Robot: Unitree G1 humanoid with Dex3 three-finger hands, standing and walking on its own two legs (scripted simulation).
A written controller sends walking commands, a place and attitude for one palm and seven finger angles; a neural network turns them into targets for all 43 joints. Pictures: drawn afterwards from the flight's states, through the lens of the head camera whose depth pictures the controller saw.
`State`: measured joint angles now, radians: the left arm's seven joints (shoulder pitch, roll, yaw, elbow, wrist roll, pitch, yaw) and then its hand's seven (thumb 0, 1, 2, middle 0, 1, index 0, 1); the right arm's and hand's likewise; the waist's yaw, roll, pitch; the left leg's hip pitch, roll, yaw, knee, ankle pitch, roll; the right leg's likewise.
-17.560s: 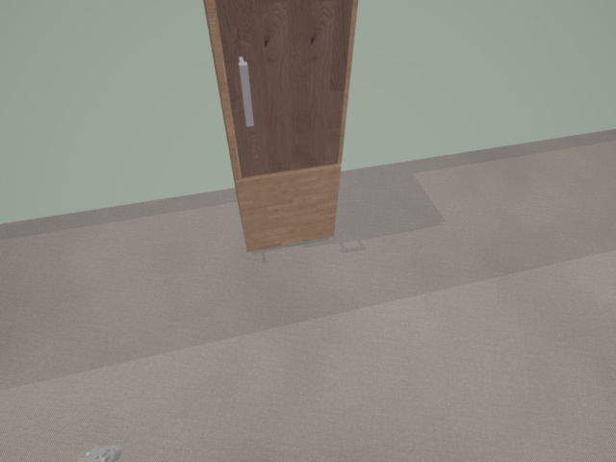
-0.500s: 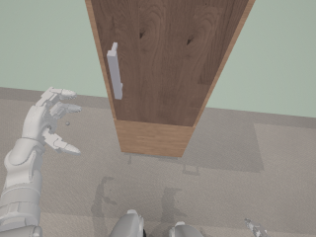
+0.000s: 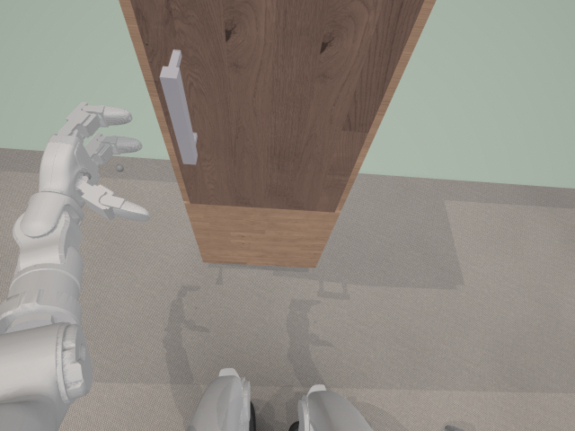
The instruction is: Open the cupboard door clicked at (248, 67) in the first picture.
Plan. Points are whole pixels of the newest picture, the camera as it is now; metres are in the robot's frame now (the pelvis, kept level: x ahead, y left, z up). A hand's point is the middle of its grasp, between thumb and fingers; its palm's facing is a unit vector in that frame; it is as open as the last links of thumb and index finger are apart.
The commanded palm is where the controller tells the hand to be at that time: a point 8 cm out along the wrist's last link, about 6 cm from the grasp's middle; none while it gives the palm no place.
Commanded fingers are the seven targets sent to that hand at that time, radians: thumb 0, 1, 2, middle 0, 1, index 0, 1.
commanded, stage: move the hooked fingers beside the handle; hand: left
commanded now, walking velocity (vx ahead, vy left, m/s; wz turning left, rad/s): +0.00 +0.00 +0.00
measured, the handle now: (183, 112) +0.56 +0.15 +0.06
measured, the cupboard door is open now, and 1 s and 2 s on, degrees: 0 0 0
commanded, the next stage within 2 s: slide the fingers in behind the handle in 1.18 s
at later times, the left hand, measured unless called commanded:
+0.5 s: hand (137, 131) +0.52 +0.21 +0.05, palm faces -0.04 -1.00 -0.01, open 14.0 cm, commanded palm +0.50 +0.25 +0.05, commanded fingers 0.00 -0.50 0.30 -0.30 -1.20 -0.30 -1.20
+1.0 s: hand (138, 135) +0.52 +0.21 +0.05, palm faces -0.04 -1.00 +0.00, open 14.0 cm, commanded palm +0.50 +0.25 +0.05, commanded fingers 0.00 -0.50 0.30 -0.30 -1.20 -0.30 -1.20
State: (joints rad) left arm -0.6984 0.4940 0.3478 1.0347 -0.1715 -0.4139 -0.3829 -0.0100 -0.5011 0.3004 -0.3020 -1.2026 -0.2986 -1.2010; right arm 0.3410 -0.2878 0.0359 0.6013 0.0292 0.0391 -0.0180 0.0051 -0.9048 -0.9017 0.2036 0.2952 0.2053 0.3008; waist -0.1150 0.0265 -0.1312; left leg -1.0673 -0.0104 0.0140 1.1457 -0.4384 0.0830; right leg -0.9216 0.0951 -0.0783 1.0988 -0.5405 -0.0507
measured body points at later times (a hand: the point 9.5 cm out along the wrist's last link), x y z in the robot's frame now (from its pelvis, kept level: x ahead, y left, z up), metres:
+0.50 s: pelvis +0.00 +0.00 -0.01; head +0.15 +0.03 +0.41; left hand +0.52 +0.27 +0.06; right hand +0.00 -0.27 -0.11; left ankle +0.05 +0.06 -0.65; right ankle -0.01 -0.10 -0.65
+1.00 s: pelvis +0.01 +0.01 -0.01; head +0.15 +0.05 +0.42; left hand +0.52 +0.27 +0.05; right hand +0.02 -0.26 -0.11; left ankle +0.05 +0.07 -0.65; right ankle -0.01 -0.10 -0.65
